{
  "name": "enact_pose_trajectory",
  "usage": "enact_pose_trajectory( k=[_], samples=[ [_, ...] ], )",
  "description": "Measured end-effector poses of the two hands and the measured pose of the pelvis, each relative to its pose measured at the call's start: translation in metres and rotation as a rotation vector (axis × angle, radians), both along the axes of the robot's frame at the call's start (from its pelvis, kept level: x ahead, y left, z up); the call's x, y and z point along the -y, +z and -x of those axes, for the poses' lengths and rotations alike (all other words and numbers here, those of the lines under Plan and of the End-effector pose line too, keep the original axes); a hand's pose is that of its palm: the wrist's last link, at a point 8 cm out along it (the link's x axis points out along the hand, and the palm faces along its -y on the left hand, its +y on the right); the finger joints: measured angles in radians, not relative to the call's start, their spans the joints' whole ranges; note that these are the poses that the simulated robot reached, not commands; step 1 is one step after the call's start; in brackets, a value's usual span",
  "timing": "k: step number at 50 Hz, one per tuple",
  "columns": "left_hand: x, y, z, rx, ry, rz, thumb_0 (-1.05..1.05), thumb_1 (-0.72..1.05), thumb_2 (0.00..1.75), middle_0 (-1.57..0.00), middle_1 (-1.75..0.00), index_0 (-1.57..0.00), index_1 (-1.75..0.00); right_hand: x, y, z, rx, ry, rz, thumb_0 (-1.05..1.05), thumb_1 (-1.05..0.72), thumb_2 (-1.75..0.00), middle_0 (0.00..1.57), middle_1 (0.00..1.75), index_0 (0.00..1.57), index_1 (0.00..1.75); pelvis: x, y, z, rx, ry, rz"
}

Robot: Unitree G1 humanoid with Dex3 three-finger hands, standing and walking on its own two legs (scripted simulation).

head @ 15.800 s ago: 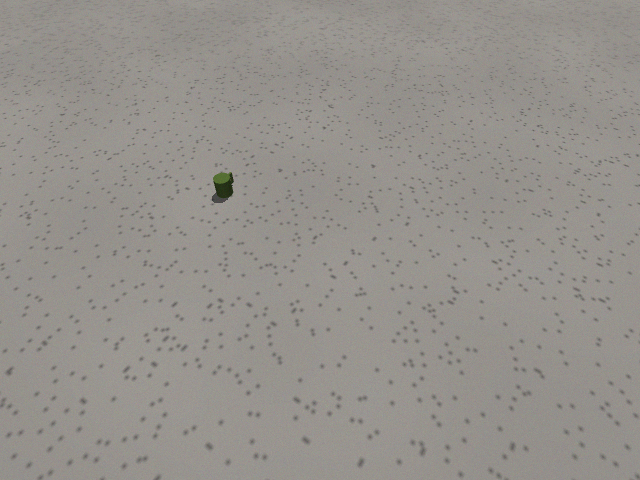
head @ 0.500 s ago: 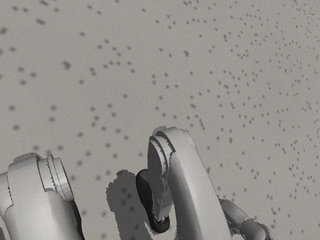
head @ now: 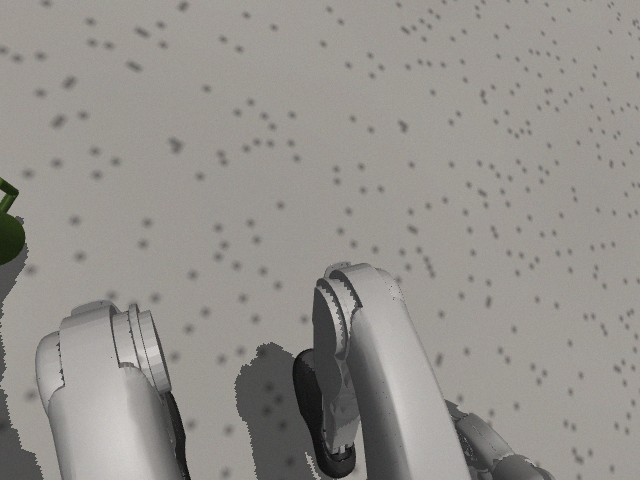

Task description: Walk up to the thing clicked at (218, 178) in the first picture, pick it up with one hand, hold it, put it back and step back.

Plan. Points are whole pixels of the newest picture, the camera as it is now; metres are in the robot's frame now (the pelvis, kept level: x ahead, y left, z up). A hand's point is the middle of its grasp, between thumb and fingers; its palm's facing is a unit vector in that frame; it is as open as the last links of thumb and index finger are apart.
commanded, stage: settle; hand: left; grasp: from above
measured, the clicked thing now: out of the picture +0.43 +0.36 -0.22
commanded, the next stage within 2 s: lift in 0.42 s
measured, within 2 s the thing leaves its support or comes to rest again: neither
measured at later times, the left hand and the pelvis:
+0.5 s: hand out of the picture +0.38 +0.36 -0.11, palm faces -0.43 -0.11 -0.90, open 10.6 cm; pelvis -0.01 -0.01 +0.04, yaw +4 degrees
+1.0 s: hand out of the picture +0.35 +0.36 -0.01, palm faces -0.44 -0.13 -0.89, open 10.5 cm; pelvis -0.02 +0.00 +0.10, yaw +7 degrees
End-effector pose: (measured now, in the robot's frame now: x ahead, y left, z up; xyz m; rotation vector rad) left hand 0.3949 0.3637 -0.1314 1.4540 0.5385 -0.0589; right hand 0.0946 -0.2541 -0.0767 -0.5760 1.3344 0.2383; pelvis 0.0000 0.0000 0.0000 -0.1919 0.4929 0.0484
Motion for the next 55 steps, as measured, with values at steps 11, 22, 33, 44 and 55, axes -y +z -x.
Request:
enact_pose_trajectory(
  k=[11,22,33,44,55],
  samples=[
    [-0.006,0.052,0.009,-0.095,0.005,-0.026,0.01,-0.09,0.75,-0.65,-0.82,-0.52,-0.82,-0.001,0.005,-0.022,0.055,-0.073,-0.044,0.00,-0.92,-0.90,0.20,0.30,0.20,0.30,0.003,0.026,0.005,-0.040,0.029,-0.030],
    [-0.001,0.076,0.010,-0.087,-0.046,-0.001,0.01,-0.11,0.76,-0.67,-0.81,-0.53,-0.83,0.011,0.017,-0.009,0.038,-0.112,0.014,0.00,-0.92,-0.90,0.20,0.30,0.20,0.30,0.005,0.037,0.012,-0.036,0.041,-0.040],
    [-0.001,0.098,0.007,-0.065,-0.028,-0.013,0.00,-0.12,0.77,-0.69,-0.80,-0.55,-0.84,0.012,0.027,0.012,0.023,-0.181,0.043,0.00,-0.92,-0.91,0.20,0.30,0.20,0.30,0.005,0.047,0.016,-0.048,0.053,-0.043],
    [0.001,0.144,0.029,-0.102,-0.025,0.007,0.00,-0.14,0.77,-0.71,-0.78,-0.57,-0.83,0.006,0.050,0.009,0.043,-0.239,0.016,0.00,-0.93,-0.91,0.20,0.30,0.21,0.30,0.004,0.080,0.018,-0.071,0.070,-0.056],
    [0.004,0.213,0.056,-0.073,-0.034,0.011,0.00,-0.14,0.77,-0.70,-0.80,-0.57,-0.83,0.000,0.097,-0.027,0.156,-0.240,-0.007,0.01,-0.92,-0.91,0.20,0.30,0.21,0.30,0.003,0.129,0.018,-0.070,0.088,-0.064]
  ],
)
